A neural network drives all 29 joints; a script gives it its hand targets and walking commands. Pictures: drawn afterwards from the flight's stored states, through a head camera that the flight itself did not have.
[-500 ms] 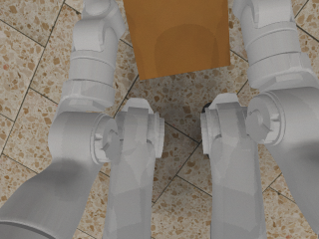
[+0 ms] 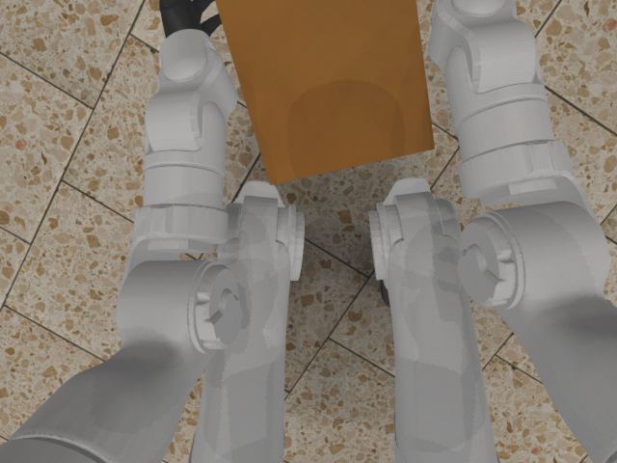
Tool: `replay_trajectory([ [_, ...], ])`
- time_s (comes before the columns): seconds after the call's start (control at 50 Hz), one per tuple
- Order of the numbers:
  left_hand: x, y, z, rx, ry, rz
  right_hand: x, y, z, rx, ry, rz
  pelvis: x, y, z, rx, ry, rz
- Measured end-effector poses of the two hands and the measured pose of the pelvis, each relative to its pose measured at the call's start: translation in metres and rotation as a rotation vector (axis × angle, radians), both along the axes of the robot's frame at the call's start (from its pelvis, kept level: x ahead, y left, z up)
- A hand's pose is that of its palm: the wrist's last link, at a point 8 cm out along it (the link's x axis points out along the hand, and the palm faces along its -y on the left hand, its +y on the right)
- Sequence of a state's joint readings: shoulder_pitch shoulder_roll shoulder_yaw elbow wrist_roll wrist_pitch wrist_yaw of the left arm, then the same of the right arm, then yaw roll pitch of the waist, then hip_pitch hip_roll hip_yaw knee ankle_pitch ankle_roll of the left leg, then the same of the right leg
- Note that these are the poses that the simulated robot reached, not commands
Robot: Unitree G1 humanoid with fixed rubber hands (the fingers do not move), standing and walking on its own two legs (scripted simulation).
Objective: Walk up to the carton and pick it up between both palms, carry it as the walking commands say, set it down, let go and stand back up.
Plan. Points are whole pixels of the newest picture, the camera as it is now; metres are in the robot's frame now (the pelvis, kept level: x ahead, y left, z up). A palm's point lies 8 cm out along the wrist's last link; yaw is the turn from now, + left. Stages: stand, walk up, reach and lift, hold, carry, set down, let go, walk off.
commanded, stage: reach and lift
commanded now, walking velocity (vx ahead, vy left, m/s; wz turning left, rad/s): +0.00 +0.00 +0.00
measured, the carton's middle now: (323, 20) +0.53 +0.01 -0.19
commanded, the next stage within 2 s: none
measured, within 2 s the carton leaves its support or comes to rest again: neither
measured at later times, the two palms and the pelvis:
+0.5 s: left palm (165, 17) +0.50 +0.13 -0.06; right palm out of the picture +0.53 -0.12 -0.05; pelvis +0.00 +0.00 +0.05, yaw -1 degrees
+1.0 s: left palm (103, 13) +0.47 +0.14 +0.02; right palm out of the picture +0.51 -0.11 +0.03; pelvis -0.01 +0.00 +0.09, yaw -1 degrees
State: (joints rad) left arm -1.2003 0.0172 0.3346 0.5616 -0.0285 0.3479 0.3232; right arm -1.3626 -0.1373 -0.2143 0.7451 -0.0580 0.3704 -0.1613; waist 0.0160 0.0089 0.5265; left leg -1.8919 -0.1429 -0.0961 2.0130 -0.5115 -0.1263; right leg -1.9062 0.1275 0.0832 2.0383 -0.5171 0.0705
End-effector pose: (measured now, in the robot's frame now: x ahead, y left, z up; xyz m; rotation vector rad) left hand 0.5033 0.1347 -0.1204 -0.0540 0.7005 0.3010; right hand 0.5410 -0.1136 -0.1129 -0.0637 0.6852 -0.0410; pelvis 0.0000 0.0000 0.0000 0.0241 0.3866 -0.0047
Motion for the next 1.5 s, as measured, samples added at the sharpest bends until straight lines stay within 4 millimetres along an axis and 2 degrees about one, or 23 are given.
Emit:
replay_trajectory([
  [0.2, 0.001, -0.002, 0.033, 0.009, 0.0, -0.011, 0.0, -0.002, 0.037, 0.0, -0.006, -0.022, -0.011, 0.002, 0.015, -0.005, -0.026, -0.009],
  [0.36, 0.003, -0.005, 0.055, 0.026, 0.003, -0.024, -0.003, -0.004, 0.053, -0.003, -0.009, -0.019, -0.007, 0.002, 0.032, -0.002, -0.033, -0.01],
  [0.58, -0.012, -0.001, 0.073, 0.039, 0.035, -0.028, -0.018, 0.0, 0.067, 0.001, 0.021, -0.016, 0.002, 0.001, 0.055, 0.0, -0.058, -0.012],
  [0.86, -0.022, 0.003, 0.125, 0.034, -0.005, -0.025, -0.029, 0.004, 0.124, -0.007, -0.023, -0.024, -0.007, 0.003, 0.081, -0.012, -0.137, -0.015],
  [1.16, -0.039, 0.005, 0.162, 0.047, 0.03, -0.015, -0.042, 0.008, 0.162, -0.019, 0.001, -0.006, -0.02, 0.004, 0.106, -0.022, -0.179, -0.007],
  [1.34, -0.04, 0.006, 0.186, 0.054, 0.038, -0.018, -0.042, 0.009, 0.188, -0.036, 0.001, 0.001, -0.019, 0.006, 0.127, -0.025, -0.196, -0.007],
  [1.5, -0.044, 0.005, 0.214, 0.08, 0.041, -0.019, -0.046, 0.008, 0.21, -0.019, 0.001, 0.002, -0.01, 0.008, 0.15, -0.03, -0.227, -0.004],
])
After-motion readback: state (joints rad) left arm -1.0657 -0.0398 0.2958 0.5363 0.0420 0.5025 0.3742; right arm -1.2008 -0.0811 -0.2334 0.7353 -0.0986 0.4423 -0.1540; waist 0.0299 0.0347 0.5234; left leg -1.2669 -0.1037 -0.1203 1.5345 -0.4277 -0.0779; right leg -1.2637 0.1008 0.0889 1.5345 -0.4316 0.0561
